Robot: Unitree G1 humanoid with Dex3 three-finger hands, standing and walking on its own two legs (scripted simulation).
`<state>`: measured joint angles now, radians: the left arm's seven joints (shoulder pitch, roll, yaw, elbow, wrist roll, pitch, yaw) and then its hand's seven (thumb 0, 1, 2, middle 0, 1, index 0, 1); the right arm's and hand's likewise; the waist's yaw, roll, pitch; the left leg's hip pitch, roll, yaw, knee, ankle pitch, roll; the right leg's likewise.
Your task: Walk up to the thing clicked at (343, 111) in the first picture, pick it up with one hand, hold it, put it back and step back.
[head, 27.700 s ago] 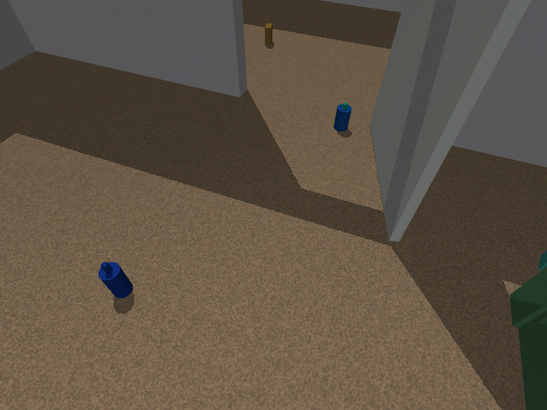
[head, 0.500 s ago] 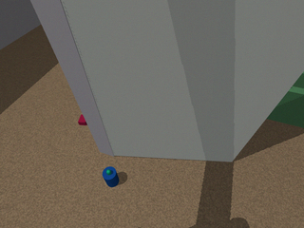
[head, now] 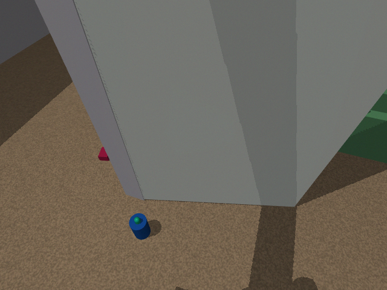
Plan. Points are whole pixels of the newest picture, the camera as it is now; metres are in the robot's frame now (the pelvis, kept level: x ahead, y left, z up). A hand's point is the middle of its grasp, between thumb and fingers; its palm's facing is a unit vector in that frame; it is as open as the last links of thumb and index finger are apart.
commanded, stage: stand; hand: left
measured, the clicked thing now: (139, 225) +0.49 +0.28 -0.70
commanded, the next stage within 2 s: walk up in 0.88 s
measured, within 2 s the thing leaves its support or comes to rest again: neither
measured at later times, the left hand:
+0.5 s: hand out of the picture +0.08 +0.26 -0.15, palm faces -0.03 -0.94 -0.34, open 7.4 cm
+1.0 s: hand out of the picture +0.09 +0.27 -0.16, palm faces +0.01 -0.93 -0.36, open 7.4 cm
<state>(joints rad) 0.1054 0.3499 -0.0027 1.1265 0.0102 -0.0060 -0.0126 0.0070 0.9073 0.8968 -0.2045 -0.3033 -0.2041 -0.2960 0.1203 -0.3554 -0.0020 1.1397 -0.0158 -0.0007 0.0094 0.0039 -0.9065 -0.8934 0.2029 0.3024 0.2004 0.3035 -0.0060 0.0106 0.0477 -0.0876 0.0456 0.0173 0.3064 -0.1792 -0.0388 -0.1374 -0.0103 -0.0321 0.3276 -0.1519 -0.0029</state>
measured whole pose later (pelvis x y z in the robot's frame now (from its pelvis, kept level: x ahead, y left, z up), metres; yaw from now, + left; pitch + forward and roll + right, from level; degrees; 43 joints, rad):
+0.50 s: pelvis +0.01 +0.00 +0.00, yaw +0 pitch -2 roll +0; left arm 0.11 0.35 0.00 1.13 0.01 0.00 -0.01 0.01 0.91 0.90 -0.20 -0.30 -0.20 -0.30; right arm 0.11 -0.35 0.00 1.13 -0.01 0.00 0.00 0.00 -0.91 -0.89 0.20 0.30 0.20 0.30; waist 0.00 0.01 0.05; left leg -0.08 0.04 0.02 0.30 -0.19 -0.04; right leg -0.13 -0.01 -0.03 0.33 -0.16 0.00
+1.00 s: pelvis +0.00 +0.01 -0.01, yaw +0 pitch -2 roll +0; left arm 0.08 0.36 0.04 1.06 -0.01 0.02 0.00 0.01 0.91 0.90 -0.21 -0.30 -0.21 -0.30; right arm 0.08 -0.37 -0.02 1.08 0.00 0.03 0.00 0.00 -0.91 -0.89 0.20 0.30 0.20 0.30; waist 0.00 0.01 0.12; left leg -0.18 0.05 0.02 0.46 -0.24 -0.02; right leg -0.21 -0.01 -0.03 0.42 -0.19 0.00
